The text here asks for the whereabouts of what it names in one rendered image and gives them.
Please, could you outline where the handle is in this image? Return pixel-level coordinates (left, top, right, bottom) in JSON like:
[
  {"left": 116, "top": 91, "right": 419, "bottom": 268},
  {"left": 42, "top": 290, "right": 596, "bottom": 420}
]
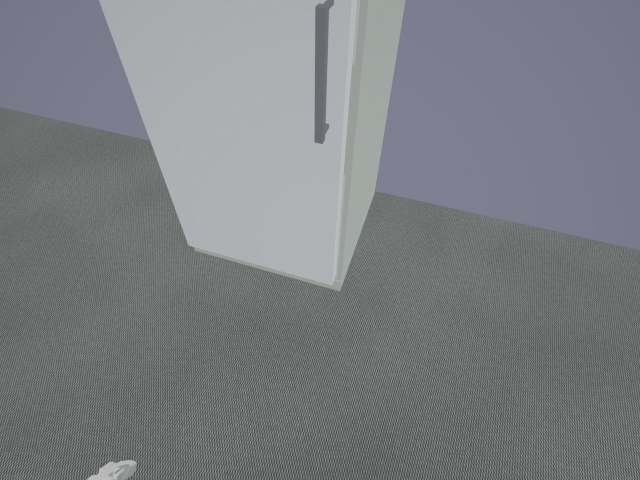
[{"left": 314, "top": 0, "right": 334, "bottom": 144}]

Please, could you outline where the fridge door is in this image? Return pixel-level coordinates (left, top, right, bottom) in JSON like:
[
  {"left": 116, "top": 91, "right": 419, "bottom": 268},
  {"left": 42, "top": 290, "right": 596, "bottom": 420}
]
[{"left": 99, "top": 0, "right": 357, "bottom": 285}]

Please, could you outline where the left robot hand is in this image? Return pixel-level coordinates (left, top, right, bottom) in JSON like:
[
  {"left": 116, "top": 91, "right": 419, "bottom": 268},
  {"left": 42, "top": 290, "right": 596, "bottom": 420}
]
[{"left": 87, "top": 460, "right": 137, "bottom": 480}]

